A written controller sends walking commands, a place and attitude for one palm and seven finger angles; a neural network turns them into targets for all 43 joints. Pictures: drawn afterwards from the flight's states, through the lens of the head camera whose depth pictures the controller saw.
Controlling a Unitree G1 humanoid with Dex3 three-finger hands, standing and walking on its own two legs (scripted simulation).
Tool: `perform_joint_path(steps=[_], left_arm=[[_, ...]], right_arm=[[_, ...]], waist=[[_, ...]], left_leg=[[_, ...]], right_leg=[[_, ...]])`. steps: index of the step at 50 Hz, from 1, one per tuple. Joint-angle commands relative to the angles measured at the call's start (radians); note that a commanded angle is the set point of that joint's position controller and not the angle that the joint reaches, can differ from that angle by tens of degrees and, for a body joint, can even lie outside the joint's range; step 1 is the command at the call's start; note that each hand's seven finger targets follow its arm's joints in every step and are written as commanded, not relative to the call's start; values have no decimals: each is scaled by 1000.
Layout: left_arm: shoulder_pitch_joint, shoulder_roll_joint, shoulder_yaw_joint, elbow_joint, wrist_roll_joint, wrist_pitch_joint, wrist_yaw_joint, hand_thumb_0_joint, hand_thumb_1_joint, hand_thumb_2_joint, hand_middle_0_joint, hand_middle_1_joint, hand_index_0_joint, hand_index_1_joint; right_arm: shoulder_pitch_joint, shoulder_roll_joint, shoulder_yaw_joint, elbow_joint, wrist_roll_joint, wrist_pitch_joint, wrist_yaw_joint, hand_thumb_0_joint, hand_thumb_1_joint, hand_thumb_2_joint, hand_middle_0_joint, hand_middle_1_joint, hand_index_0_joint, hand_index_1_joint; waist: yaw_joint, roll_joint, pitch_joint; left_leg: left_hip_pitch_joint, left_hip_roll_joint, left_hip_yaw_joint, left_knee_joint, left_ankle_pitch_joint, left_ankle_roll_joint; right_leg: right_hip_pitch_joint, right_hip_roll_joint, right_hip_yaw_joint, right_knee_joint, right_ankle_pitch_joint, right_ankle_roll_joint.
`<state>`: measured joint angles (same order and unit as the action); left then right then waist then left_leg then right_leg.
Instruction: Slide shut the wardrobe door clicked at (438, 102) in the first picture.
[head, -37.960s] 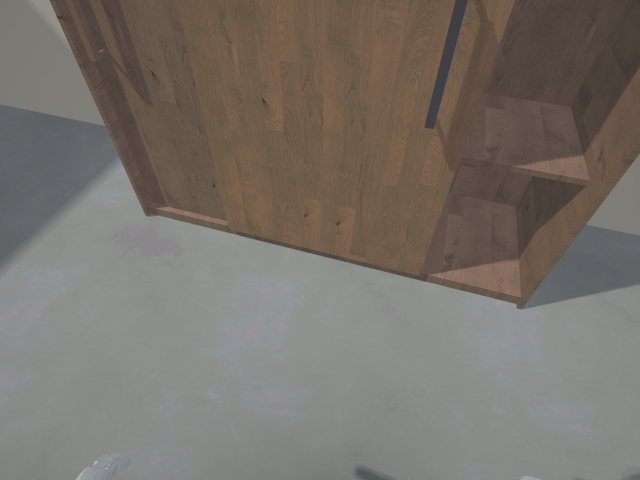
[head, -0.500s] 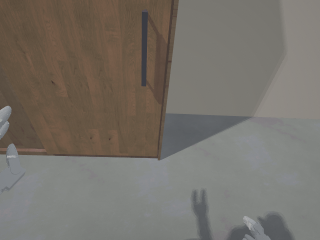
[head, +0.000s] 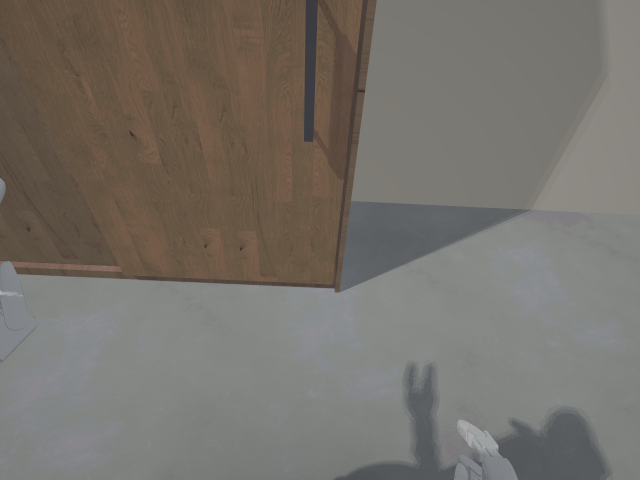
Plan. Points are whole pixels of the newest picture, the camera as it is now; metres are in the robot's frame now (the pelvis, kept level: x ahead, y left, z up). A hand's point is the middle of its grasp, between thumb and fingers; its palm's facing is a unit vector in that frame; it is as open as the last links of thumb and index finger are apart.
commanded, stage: stop stepping back and stand still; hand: left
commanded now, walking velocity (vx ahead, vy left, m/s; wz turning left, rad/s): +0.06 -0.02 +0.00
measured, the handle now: (310, 69) +0.93 +0.06 +0.12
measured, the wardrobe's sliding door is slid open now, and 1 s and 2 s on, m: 0.01 0.01 0.01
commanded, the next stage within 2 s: let the arm hang, fingers relaxed in 0.04 s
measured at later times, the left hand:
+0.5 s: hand out of the picture +0.05 +0.17 -0.16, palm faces +0.13 -0.97 -0.21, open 6.8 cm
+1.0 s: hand out of the picture +0.02 +0.22 -0.15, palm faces +0.08 -0.96 -0.27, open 7.4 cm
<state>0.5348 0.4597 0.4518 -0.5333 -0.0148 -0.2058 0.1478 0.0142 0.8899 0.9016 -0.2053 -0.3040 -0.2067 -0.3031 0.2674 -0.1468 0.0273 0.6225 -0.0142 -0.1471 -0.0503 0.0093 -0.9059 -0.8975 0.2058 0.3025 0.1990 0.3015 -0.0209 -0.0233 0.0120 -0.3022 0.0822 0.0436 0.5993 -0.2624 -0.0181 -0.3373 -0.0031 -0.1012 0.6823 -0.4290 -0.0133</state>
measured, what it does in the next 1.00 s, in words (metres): steps on the spot: left foot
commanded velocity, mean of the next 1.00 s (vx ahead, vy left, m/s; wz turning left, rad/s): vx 0.00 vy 0.00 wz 0.00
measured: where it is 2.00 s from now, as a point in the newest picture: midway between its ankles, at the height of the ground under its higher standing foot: outside the picture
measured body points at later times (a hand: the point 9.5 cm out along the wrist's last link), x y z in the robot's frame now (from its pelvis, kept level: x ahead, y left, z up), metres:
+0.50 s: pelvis +0.00 -0.01 +0.00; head +0.02 -0.02 +0.45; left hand +0.04 +0.22 -0.14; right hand +0.07 -0.25 -0.15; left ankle -0.01 +0.11 -0.70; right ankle +0.06 -0.09 -0.73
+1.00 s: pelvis -0.01 +0.01 +0.02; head +0.00 +0.00 +0.47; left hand +0.01 +0.27 -0.13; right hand +0.02 -0.24 -0.14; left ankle -0.04 +0.10 -0.73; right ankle +0.06 -0.09 -0.73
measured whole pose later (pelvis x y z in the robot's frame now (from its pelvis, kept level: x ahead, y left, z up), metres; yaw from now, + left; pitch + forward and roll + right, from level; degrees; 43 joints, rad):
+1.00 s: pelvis -0.01 +0.01 +0.02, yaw +4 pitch -2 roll +0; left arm 0.17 0.24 0.03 1.12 0.01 0.01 0.01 0.00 0.91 0.90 -0.20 -0.30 -0.20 -0.30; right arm 0.26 -0.22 -0.01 1.09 -0.03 0.02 -0.02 0.00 -0.91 -0.90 0.20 0.30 0.20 0.30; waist 0.00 0.01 0.04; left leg -0.13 -0.03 0.05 0.40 -0.25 0.05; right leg -0.25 0.01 -0.04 0.37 -0.09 -0.03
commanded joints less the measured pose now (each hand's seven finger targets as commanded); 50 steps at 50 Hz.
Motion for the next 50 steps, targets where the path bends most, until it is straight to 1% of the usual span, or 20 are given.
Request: perform_joint_path(steps=[1,2,3,6,7,8,9,10,11,12,13,14,16,18,19,21,25,27,29,50], left_arm=[[-32,142,112,-83,-17,-8,16,0,900,900,-200,-300,-200,-300],[-48,125,109,-51,-24,-11,15,0,900,900,-200,-300,-200,-300],[-129,154,121,-101,-17,-26,17,0,900,900,-200,-300,-200,-300],[-84,117,90,-64,-17,-23,12,0,900,900,-200,-300,-200,-300],[-194,-135,-318,605,68,149,-103,0,900,900,-200,-300,-200,-300],[-162,-144,-298,643,59,218,-126,0,900,900,-200,-300,-200,-300],[-165,-154,-321,649,51,237,-137,0,900,900,-200,-300,-200,-300],[-140,-189,-331,687,42,239,-138,0,900,900,-200,-300,-200,-300],[-132,-193,-338,725,43,243,-143,0,900,900,-200,-300,-200,-300],[-198,-168,-341,745,39,234,-147,0,900,900,-200,-300,-200,-300],[-226,-143,-333,775,36,222,-155,0,900,900,-200,-300,-200,-300],[-258,-154,-344,837,42,218,-159,0,900,900,-200,-300,-200,-300],[-185,-130,-355,1011,40,212,-153,0,900,900,-200,-300,-200,-300],[-164,-30,-364,1136,40,195,-142,0,900,900,-200,-300,-200,-300],[-220,-27,-377,1179,40,193,-142,0,900,900,-200,-300,-200,-300],[-295,-66,-386,1248,41,195,-135,0,900,900,-200,-300,-200,-300],[-289,-116,-371,1334,44,191,-118,0,900,900,-200,-300,-200,-300],[-298,-128,-377,1381,32,195,-118,0,900,900,-200,-300,-200,-300],[-290,-151,-390,1413,22,198,-124,0,900,900,-200,-300,-200,-300],[-381,-61,-390,1607,28,192,-128,0,900,900,-200,-300,-200,-300]], right_arm=[[-160,-166,-88,-166,23,-4,-15,0,-900,-900,200,300,200,300],[-149,-179,-85,-149,18,-6,-17,0,-900,-900,200,300,200,300],[-147,-171,-73,-131,17,-15,-8,0,-900,-900,200,300,200,300],[-123,-159,-65,-105,9,-11,-15,0,-900,-900,200,300,200,300],[-66,-215,-89,137,-4,-23,89,0,-900,-900,200,300,200,300],[20,-157,-78,126,6,79,77,0,-900,-900,200,300,200,300],[14,-146,-63,98,5,107,74,0,-900,-900,200,300,200,300],[10,-181,-66,74,-8,113,72,0,-900,-900,200,300,200,300],[-8,-255,-83,59,-27,117,65,0,-900,-900,200,300,200,300],[-17,-296,-94,38,-43,116,56,0,-900,-900,200,300,200,300],[-66,-314,-94,23,-50,116,42,0,-900,-900,200,300,200,300],[-77,-287,-77,34,-57,108,39,0,-900,-900,200,300,200,300],[-132,-269,-65,68,-41,118,37,0,-900,-900,200,300,200,300],[-92,-156,-52,93,-12,141,41,0,-900,-900,200,300,200,300],[-70,-165,-60,127,-7,161,42,0,-900,-900,200,300,200,300],[-29,-151,-68,185,-12,179,44,0,-900,-900,200,300,200,300],[56,-108,-67,251,-10,178,38,0,-900,-900,200,300,200,300],[95,-117,-67,291,-5,166,36,0,-900,-900,200,300,200,300],[41,-178,-68,301,-16,151,22,0,-900,-900,200,300,200,300],[3,-238,-71,436,-12,141,24,0,-900,-900,200,300,200,300]], waist=[[45,-303,-4],[27,-192,43],[18,-133,-48],[11,-113,-29],[-92,-39,-24],[-67,-15,-17],[-71,0,4],[-43,101,4],[-24,218,17],[-28,188,26],[-3,70,7],[5,32,-70],[68,79,-114],[35,-163,-106],[25,-150,-64],[-10,-42,18],[-21,-5,-88],[-24,-10,-87],[20,119,-34],[17,42,55]], left_leg=[[-404,-77,17,468,-290,25],[-408,-34,-39,561,-210,20],[-374,-15,-49,560,-179,18],[-73,8,-7,293,-108,24],[-117,71,-31,146,-149,22],[39,-24,44,119,30,-3],[51,-22,15,55,51,5],[17,74,-167,-36,29,77],[-87,220,-378,-192,-93,172],[-142,317,-528,-291,-111,251],[-212,331,-501,-285,-113,272],[-164,247,-426,-237,85,222],[-206,110,-201,-75,222,121],[-191,-92,-5,174,-150,14],[-119,-81,-38,267,-267,21],[-104,-76,-58,340,-193,30],[10,-64,-40,68,-164,37],[130,-48,-72,-172,13,52],[79,74,-201,-255,64,107],[38,19,-140,-343,-87,82]], right_leg=[[155,-343,632,-517,-316,-188],[127,-366,593,-516,-81,-203],[165,-358,558,-466,14,-208],[-93,-255,295,-429,-131,-144],[-52,-283,59,-178,228,-108],[-175,-179,43,-113,178,-67],[-221,-146,35,-88,11,-34],[-277,-96,19,32,-90,1],[-276,-25,17,216,-159,33],[-268,-17,101,355,-160,30],[-177,-68,171,326,-136,34],[-97,-48,129,228,-91,36],[144,-39,106,-28,168,39],[93,-268,460,-308,354,-49],[-5,-314,503,-417,211,-101],[-71,-265,487,-464,74,-104],[105,-219,346,-369,302,-142],[90,-153,262,-310,275,-82],[85,-61,183,-295,256,-20],[156,-92,203,-394,164,-36]])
